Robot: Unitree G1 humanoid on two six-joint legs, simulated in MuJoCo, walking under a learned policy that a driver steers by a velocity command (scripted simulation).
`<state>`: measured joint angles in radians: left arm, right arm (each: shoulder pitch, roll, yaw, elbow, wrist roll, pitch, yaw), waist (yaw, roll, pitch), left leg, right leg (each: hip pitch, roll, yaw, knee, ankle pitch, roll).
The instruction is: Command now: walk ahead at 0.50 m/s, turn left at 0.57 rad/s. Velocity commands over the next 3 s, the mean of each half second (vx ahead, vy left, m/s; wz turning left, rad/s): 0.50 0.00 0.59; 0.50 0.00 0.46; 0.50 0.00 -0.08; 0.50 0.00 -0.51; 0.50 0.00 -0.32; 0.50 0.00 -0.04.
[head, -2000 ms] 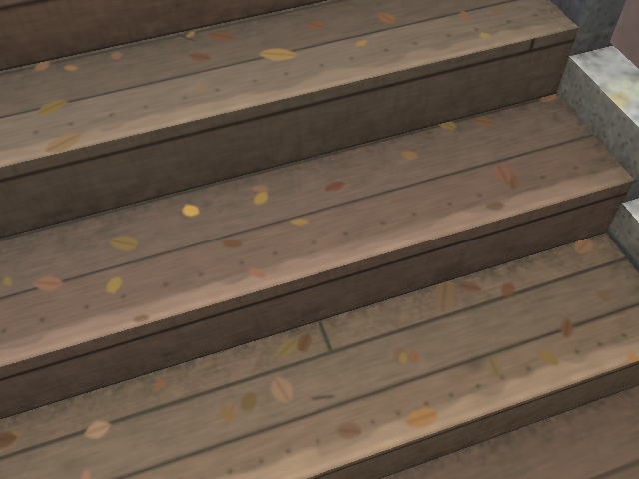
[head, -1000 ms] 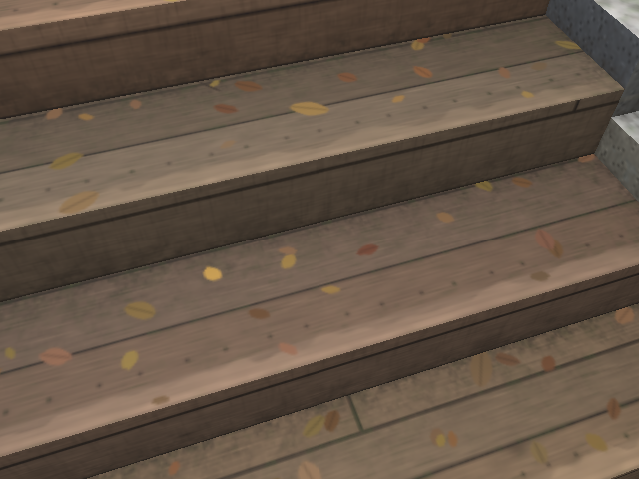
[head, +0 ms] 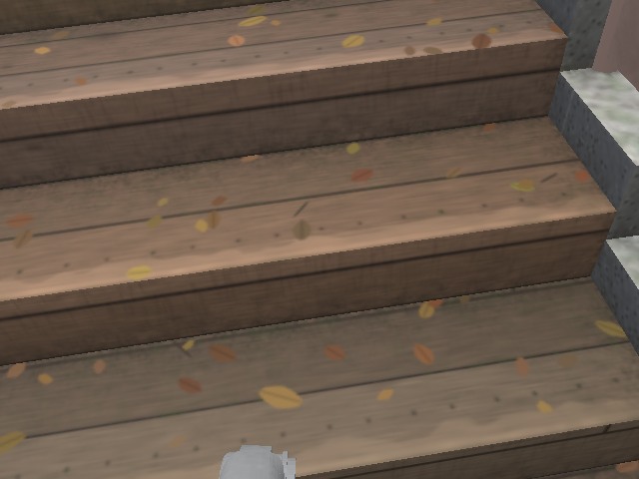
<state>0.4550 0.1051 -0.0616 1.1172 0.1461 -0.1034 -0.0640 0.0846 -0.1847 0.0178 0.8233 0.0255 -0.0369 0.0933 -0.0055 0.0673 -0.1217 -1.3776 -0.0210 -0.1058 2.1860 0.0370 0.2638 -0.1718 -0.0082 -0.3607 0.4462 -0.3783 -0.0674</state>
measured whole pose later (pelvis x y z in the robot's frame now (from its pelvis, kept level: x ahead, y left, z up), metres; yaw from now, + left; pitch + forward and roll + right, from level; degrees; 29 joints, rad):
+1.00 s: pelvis +0.53 -0.02 +0.34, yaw +32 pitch +4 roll -2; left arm 0.54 0.09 -0.07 1.23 0.15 -0.08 -0.01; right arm 0.06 -0.18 0.04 0.97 -0.03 -0.05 0.09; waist 0.08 0.03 -0.12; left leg -1.39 -0.01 -0.10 2.00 -0.09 0.27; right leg -0.18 -0.01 -0.21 0.46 -0.35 -0.05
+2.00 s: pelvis +1.03 +0.23 +0.61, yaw +12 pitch +7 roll -2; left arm 0.36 0.20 0.03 1.05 0.04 -0.03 -0.05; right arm 0.19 -0.26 -0.01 1.03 -0.07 -0.08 0.08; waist 0.05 0.05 -0.16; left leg -0.81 -0.01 -0.20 1.84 0.03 0.16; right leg -0.67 0.14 -0.01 1.05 -0.50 -0.08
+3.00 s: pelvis +1.56 +0.35 +0.91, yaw +3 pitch +7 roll -5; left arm -0.12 0.10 -0.03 0.77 0.05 0.02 -0.07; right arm 0.49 -0.12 0.01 1.17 -0.07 -0.11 0.14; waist -0.02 0.06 -0.16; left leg -0.19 0.06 -0.04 0.72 0.03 0.11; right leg -0.88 0.04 -0.19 1.18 -0.43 -0.11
